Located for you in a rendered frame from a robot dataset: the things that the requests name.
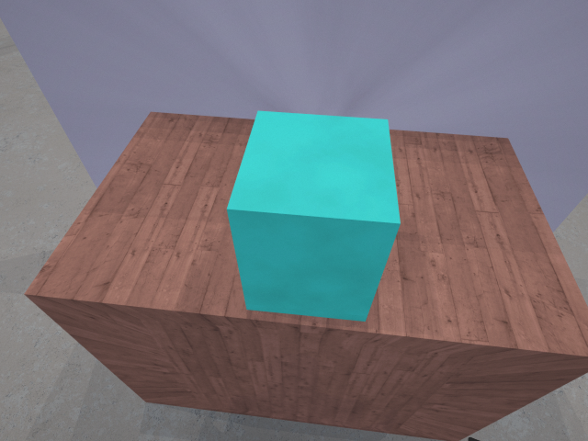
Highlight carton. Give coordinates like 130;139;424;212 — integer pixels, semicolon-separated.
227;111;401;322

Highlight pedestal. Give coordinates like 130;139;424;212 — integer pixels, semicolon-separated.
24;112;588;441

